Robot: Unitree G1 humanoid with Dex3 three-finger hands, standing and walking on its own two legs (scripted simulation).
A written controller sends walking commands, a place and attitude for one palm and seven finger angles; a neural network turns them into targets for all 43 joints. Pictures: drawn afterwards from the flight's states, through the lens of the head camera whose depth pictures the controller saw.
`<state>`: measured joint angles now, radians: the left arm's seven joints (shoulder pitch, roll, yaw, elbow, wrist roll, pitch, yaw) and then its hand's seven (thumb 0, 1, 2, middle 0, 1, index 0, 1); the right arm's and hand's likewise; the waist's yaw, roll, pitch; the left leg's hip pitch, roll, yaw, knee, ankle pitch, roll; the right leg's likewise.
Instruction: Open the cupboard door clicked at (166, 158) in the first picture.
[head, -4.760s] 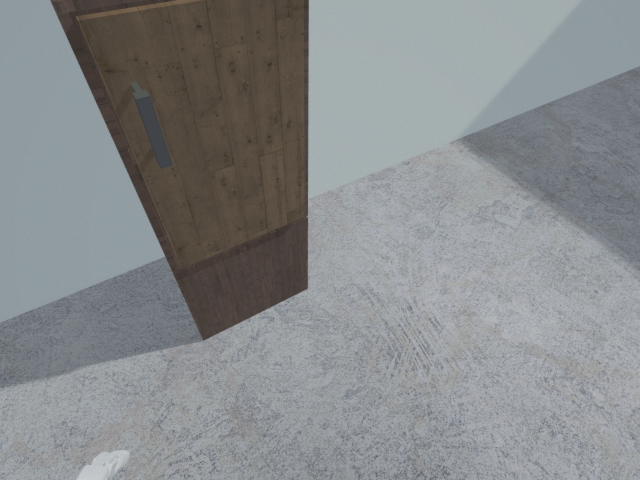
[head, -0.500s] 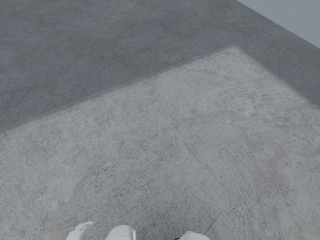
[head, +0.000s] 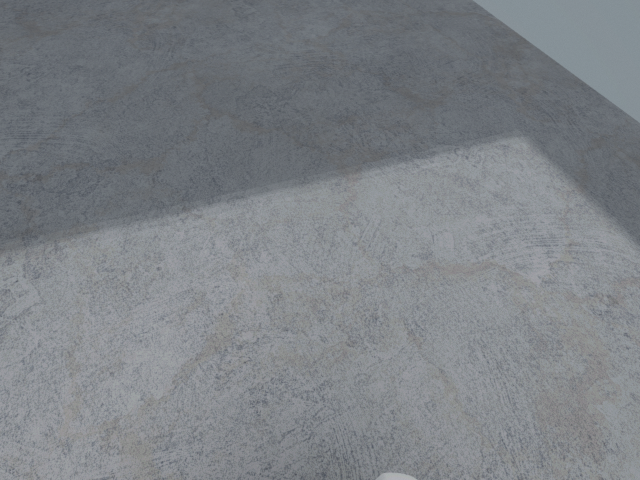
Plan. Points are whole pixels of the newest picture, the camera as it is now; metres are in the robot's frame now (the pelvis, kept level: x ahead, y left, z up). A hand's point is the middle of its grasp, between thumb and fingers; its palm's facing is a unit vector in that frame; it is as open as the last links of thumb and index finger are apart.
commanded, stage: turn to face it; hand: left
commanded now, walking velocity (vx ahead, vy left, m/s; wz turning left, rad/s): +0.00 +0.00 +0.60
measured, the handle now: out of the picture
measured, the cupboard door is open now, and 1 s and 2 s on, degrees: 0 0 0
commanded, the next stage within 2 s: none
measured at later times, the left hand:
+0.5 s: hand out of the picture -0.02 +0.16 -0.16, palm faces +0.32 -0.91 -0.25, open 7.4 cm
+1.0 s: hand out of the picture -0.09 +0.25 -0.16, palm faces +0.58 -0.77 -0.26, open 7.4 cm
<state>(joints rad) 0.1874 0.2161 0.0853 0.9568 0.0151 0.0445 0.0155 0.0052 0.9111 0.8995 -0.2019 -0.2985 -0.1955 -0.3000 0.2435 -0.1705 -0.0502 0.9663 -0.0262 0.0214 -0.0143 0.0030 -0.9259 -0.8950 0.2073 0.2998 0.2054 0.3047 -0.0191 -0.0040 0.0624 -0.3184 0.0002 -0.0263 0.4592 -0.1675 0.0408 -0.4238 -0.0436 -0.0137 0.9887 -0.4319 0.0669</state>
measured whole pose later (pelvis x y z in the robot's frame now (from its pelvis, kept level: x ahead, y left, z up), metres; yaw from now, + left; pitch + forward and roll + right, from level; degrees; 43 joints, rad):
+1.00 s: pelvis -0.05 +0.01 +0.00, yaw +35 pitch +1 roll -1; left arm 0.14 0.27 0.08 0.89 0.02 0.06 0.01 0.01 0.91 0.90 -0.20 -0.30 -0.19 -0.30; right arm 0.20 -0.20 -0.05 0.91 -0.02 0.03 0.00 0.01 -0.91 -0.90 0.21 0.30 0.21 0.30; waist -0.02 -0.02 0.07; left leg -0.26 -0.06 -0.07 0.46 -0.21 0.06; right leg -0.47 -0.08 0.01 1.02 -0.38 0.12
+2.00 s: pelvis -0.07 +0.00 +0.00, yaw +72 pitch +0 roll -2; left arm 0.16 0.26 0.07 0.88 0.01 0.06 0.01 0.01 0.91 0.90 -0.20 -0.30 -0.19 -0.30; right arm 0.18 -0.21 -0.05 0.90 -0.02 0.03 0.01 0.01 -0.91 -0.90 0.21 0.30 0.21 0.30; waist -0.01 -0.02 0.06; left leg -0.25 -0.04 -0.07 0.47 -0.22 0.04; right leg -0.46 -0.09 -0.01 0.99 -0.39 0.11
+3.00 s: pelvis -0.08 -0.03 +0.00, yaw +103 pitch -1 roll -1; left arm 0.16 0.22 0.06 0.91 0.01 0.06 0.02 0.01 0.91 0.90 -0.20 -0.30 -0.19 -0.30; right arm 0.22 -0.18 -0.04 0.94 -0.03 0.04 0.00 0.01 -0.91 -0.90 0.21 0.30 0.21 0.30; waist -0.03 0.01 0.04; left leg -0.28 -0.06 -0.06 0.46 -0.16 0.04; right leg -0.37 -0.06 -0.02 0.84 -0.43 0.08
